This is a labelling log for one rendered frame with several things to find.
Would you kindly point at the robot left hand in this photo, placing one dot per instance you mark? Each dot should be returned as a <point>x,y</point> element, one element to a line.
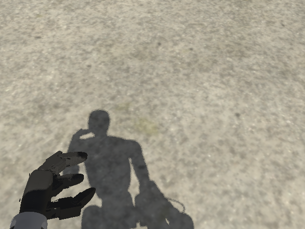
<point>46,182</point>

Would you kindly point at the robot left forearm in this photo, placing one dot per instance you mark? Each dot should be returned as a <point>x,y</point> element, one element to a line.
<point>29,220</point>

